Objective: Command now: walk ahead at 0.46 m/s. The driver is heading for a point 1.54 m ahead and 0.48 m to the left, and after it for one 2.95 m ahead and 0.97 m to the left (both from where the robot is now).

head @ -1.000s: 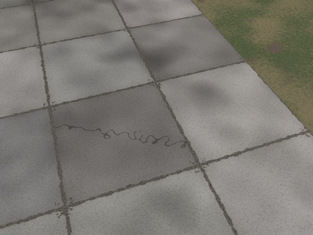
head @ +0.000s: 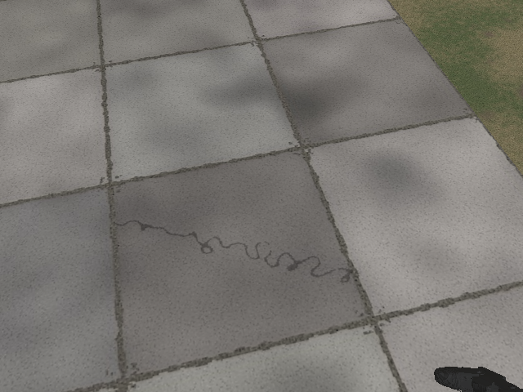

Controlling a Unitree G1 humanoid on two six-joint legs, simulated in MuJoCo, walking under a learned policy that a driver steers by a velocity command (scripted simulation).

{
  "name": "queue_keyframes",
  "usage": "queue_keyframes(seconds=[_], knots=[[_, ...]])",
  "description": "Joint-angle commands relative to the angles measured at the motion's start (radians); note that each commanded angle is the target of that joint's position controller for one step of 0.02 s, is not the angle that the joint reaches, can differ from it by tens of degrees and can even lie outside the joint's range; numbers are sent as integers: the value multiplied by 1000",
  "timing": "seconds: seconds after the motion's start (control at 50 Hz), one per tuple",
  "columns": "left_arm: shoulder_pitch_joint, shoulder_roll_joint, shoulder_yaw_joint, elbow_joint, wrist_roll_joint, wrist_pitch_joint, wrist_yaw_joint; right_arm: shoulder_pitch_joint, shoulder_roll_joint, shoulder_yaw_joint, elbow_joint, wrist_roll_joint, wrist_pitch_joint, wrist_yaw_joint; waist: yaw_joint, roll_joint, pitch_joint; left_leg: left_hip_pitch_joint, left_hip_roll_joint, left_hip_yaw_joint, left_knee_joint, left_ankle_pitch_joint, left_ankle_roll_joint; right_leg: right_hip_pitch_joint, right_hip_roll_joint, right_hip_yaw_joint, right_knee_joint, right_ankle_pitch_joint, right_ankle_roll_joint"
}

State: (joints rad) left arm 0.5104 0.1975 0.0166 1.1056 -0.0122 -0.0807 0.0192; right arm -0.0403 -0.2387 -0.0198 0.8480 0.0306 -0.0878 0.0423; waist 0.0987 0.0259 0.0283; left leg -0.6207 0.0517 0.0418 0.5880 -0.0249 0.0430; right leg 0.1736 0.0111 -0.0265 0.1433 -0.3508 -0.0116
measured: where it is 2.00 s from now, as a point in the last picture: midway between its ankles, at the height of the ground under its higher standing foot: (288, 300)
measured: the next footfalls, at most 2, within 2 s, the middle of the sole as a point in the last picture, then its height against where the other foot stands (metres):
left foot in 0.06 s outside the picture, level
right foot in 0.62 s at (347, 361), level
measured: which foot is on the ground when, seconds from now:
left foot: up 0.00-0.04, down 0.06-0.64, up 0.66-1.00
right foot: down 0.00-0.08, up 0.10-0.60, down 0.62-1.00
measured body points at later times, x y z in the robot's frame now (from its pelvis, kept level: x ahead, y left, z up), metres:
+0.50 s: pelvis +0.28 +0.03 +0.01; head +0.31 +0.03 +0.46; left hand +0.48 +0.27 -0.09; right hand +0.25 -0.23 -0.13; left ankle +0.20 +0.12 -0.73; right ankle +0.48 -0.13 -0.68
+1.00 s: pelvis +0.55 +0.00 +0.01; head +0.58 +0.01 +0.46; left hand +0.52 +0.28 -0.13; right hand +0.77 -0.22 -0.10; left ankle +0.68 +0.17 -0.68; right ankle +0.51 -0.11 -0.73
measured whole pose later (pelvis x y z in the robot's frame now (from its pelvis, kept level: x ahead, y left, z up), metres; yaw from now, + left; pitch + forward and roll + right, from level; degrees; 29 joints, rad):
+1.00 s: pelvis +0.55 +0.00 +0.01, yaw +14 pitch +1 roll -3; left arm 0.25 0.26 0.07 0.95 0.00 -0.08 0.03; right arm 0.11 -0.27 -0.08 0.81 0.01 -0.03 0.02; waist 0.05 0.03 0.05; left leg -0.65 0.10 0.01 0.72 -0.02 0.02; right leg -0.04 0.00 -0.24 0.29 -0.26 -0.01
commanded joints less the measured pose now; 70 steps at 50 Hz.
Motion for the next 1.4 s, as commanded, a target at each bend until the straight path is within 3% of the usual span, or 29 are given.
queue_keyframes(seconds=[0.02,0.06,0.08,0.1,0.12,0.14,0.16,0.22,0.34,0.52,0.58,0.62,0.64,0.66,0.68,0.7,0.72,0.76,0.84,0.92,1.0,1.08,1.1,1.12,1.14,1.16,1.2,1.26,1.4], knots=[[-10,198,44,-36,-1,2,6,-18,-115,-34,-69,0,-17,6,-110,-148,53,147,-46,17,-39,-13,47,-84,-267,71,81,772,-123],[-39,194,44,-53,13,21,4,266,-182,-77,15,6,-9,-5,-252,-152,-128,514,-89,40,-29,-38,96,-158,-210,19,425,982,-79],[-28,155,28,-80,31,22,1,438,-250,-96,52,-5,-1,-17,-296,-34,-257,821,106,-197,-16,-120,155,-403,-152,-3,749,656,-54],[108,-15,-13,-82,17,-2,-12,485,-292,-98,74,-25,0,-7,-197,266,-420,1058,340,-742,-218,-421,321,-724,58,56,1102,-146,-1],[25,86,10,-84,-12,-34,-19,431,-201,-73,70,-18,-5,-4,-221,179,-332,980,311,-825,-335,-490,281,-827,19,177,1236,-193,-27],[-81,144,28,-124,-38,-51,-21,332,-159,-61,56,-15,-13,-5,-194,129,-166,829,289,-656,-343,-408,236,-897,-31,145,1257,-113,-46],[-136,155,30,-137,-35,-58,-12,244,-137,-53,37,-19,-23,-2,-159,17,-101,666,256,-516,-361,-251,213,-845,-88,127,1210,-9,-52],[-118,113,44,-137,-14,-26,1,188,-75,-36,49,-41,-36,9,-74,33,-56,436,168,-298,-430,-81,190,-697,-159,120,1083,89,-52],[-325,118,55,-224,8,-4,2,309,-139,-46,98,-34,-29,-32,-99,8,36,432,154,-198,-508,-33,203,-871,-183,88,779,295,4],[-617,107,35,-330,-7,-30,-43,487,-159,-53,155,-11,6,-51,-182,10,77,632,177,-155,-420,47,160,-844,-97,45,380,401,-4],[-543,159,53,-327,-9,-45,-52,457,-189,-67,142,-9,21,-57,-116,50,25,672,200,-193,-309,210,135,-692,-58,36,327,299,-31],[-242,251,97,-251,-1,-51,-39,419,-152,-51,113,-22,24,-54,27,42,-182,522,103,-132,36,319,81,-233,-82,54,350,314,-97],[-80,355,123,-226,23,-48,-29,492,-49,-22,81,-31,12,-48,31,-141,-368,160,-35,-56,422,-29,10,192,-346,396,358,254,-215],[-53,310,110,-211,18,-38,-33,543,-18,-11,93,-7,-6,-45,17,-311,-486,-35,-106,-132,647,-555,-8,301,-469,733,208,118,-294],[-127,225,85,-227,13,-37,-31,467,-138,-43,82,21,-15,-47,17,-212,-332,-117,-41,-189,734,-520,4,175,-427,626,175,57,-240],[-211,183,72,-246,12,-37,-27,395,-153,-50,60,26,-16,-52,-5,-164,-208,-135,11,-156,729,-429,12,24,-394,469,152,92,-197],[-279,153,62,-248,13,-39,-30,362,-137,-53,56,17,-10,-57,-36,-105,-125,-93,48,-144,678,-353,8,-126,-353,359,106,154,-177],[-342,123,56,-242,24,-44,-34,386,-94,-63,58,6,19,-58,-94,-136,-53,9,92,-147,605,-270,7,-293,-294,205,34,204,-150],[-352,158,70,-223,33,-51,-19,345,-63,-69,10,-3,57,-59,-130,-94,17,-22,92,-135,512,-176,-17,-370,-283,23,1,510,-172],[-359,202,81,-228,29,-28,13,231,-40,-59,-49,-21,51,-33,-109,-93,17,57,56,-41,211,32,-35,-384,-234,-149,43,685,-149],[-324,240,93,-221,-2,3,30,155,-69,-66,-110,-25,62,-1,-89,-98,-21,75,29,-10,80,18,-14,-241,-285,-158,132,728,-136],[-365,253,103,-246,-27,37,37,316,-163,-111,-103,-26,61,9,-192,-78,-112,300,-74,49,-70,-39,69,-204,-254,-185,482,840,-63],[-306,228,95,-247,-4,39,30,383,-244,-140,-95,-28,57,-11,-210,47,-168,491,-32,-58,-127,309,112,-333,-181,-201,721,604,6],[-230,115,61,-279,61,34,16,362,-337,-152,-111,-34,64,-33,-103,293,-241,755,204,-398,-29,808,253,-671,-26,-176,1063,-295,77],[-202,152,57,-287,33,22,0,361,-316,-136,-156,-49,57,-22,-126,222,-448,861,335,-710,-134,592,417,-788,49,59,1266,-419,82],[-298,204,70,-302,-7,20,-6,324,-264,-124,-178,-45,53,-15,-159,85,-389,801,288,-630,-192,418,372,-850,10,118,1281,-316,58],[-365,200,72,-307,8,34,15,212,-195,-105,-190,-13,55,-28,-116,-24,-206,570,201,-478,-237,168,265,-857,-57,116,1143,-154,50],[-354,204,80,-318,22,63,28,174,-187,-102,-211,-39,68,-46,-73,43,-167,379,133,-410,-277,121,227,-719,-49,108,991,-76,48],[-407,174,69,-341,18,73,35,186,-216,-114,-238,-25,94,-80,-102,84,-165,343,79,-440,-290,-161,186,-688,-10,129,731,34,88]])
